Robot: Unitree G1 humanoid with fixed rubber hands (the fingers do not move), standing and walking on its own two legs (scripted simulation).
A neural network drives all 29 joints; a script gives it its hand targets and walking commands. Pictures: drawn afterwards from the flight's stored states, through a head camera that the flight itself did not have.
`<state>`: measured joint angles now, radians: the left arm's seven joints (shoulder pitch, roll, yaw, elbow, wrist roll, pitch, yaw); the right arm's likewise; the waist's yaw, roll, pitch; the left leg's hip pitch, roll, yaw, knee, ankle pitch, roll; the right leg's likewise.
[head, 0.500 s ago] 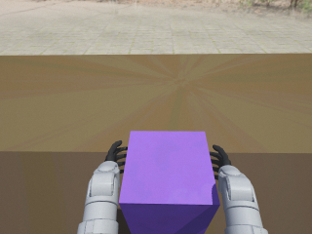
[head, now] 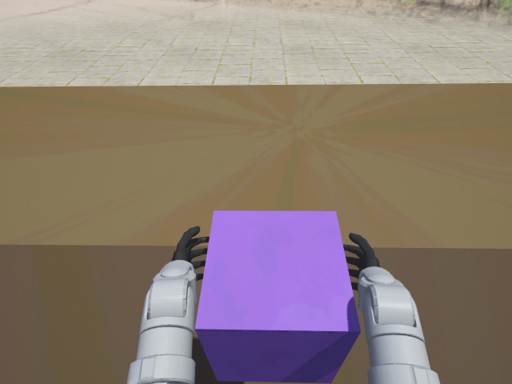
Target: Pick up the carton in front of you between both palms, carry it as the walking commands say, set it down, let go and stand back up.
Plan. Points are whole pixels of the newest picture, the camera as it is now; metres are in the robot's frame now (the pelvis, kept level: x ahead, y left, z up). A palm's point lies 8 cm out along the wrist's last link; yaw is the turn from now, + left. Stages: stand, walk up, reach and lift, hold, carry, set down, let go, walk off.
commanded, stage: hold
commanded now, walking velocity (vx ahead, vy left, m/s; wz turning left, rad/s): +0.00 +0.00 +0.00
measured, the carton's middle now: (274, 299) +0.29 +0.00 -0.03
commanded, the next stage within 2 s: carry in 0.42 s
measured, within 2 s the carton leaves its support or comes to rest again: neither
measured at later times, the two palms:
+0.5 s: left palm (182, 268) +0.30 +0.15 +0.05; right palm (367, 276) +0.29 -0.15 +0.05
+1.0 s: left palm (181, 200) +0.43 +0.18 +0.08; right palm (337, 197) +0.45 -0.12 +0.08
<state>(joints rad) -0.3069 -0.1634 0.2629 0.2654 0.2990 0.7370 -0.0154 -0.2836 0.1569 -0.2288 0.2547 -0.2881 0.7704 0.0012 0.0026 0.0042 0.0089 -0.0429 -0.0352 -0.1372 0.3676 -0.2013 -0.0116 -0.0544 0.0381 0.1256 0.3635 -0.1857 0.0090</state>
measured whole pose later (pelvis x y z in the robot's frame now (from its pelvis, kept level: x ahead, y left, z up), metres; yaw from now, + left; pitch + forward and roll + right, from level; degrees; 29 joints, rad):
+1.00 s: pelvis +0.18 +0.02 +0.00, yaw +4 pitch +6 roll +0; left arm -0.14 -0.13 0.08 -0.31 0.11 1.19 0.10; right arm -0.12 0.13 -0.12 -0.33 -0.09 1.22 -0.10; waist 0.01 -0.02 -0.14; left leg -0.48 0.06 0.11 0.89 -0.42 0.01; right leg -0.19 -0.04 -0.19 0.35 -0.27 -0.02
